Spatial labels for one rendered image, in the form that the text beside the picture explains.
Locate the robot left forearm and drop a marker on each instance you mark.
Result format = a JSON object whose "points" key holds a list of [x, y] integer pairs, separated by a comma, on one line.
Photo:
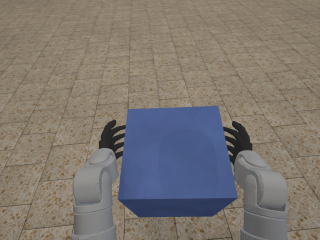
{"points": [[92, 197]]}

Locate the right robot hand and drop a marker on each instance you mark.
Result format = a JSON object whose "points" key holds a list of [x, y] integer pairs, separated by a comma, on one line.
{"points": [[241, 143]]}

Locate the carton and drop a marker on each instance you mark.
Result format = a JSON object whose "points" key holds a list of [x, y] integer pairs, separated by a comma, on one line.
{"points": [[175, 163]]}

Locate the left robot hand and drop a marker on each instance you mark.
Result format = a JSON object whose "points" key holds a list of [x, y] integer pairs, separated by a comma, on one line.
{"points": [[107, 139]]}

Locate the robot right forearm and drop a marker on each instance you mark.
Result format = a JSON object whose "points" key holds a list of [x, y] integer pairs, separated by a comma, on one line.
{"points": [[265, 199]]}

